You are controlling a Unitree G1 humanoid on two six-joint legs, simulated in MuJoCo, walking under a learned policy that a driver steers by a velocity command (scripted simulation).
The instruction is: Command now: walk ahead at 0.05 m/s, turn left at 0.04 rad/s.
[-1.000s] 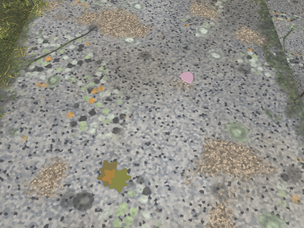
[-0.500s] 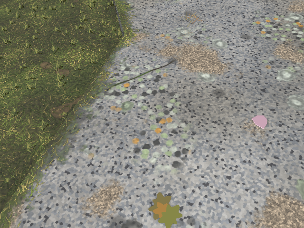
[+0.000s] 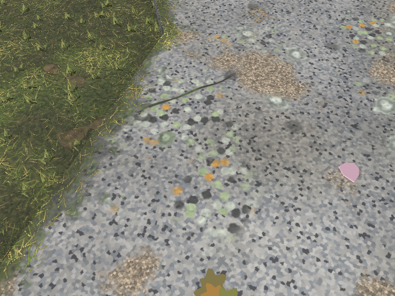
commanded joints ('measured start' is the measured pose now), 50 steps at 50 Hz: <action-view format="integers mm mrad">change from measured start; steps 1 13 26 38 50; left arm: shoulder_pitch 122 16 0 -3 307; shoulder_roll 59 86 77 36 41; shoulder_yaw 13 9 5 1 4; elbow -4 6 86 82 185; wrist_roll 9 3 0 -27 -11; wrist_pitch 6 -42 -26 -104 -103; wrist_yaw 1 -8 -7 -20 -54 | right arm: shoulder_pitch -82 16 11 140 -110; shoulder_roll -130 -109 -128 -174 -92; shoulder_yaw -29 -26 -31 -47 -27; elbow -48 75 204 285 137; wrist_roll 9 15 23 56 62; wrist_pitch -8 0 26 -59 -103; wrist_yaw -9 -23 -41 -19 17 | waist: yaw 50 5 -2 -39 58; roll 145 -8 33 123 -25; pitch -130 -78 -62 88 61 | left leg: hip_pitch -39 130 193 135 -698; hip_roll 212 75 82 202 137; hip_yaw -185 -71 -69 -339 -37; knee -158 7 3 -96 752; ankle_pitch -84 108 194 -545 -235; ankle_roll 141 -4 -11 152 19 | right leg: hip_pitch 234 144 169 -99 622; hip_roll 16 -8 15 57 -230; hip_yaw -26 19 -6 -11 258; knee -187 -295 -320 -139 -479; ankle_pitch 210 314 370 -133 689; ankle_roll -24 -73 -76 -162 -280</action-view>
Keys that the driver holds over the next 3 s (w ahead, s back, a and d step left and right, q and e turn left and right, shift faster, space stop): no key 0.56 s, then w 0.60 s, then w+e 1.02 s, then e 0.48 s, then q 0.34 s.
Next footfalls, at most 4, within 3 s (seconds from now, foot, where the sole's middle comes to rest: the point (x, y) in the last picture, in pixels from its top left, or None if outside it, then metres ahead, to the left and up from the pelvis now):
0.06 right None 0.07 -0.15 -0.77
1.26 left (181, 292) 0.48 0.08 -0.77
1.82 right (269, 229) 0.71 -0.24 -0.77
2.30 left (251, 153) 1.07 -0.20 -0.77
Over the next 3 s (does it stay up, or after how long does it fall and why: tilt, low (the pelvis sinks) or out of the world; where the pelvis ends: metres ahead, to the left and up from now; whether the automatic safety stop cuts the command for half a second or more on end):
stays up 0.92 -0.29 0.00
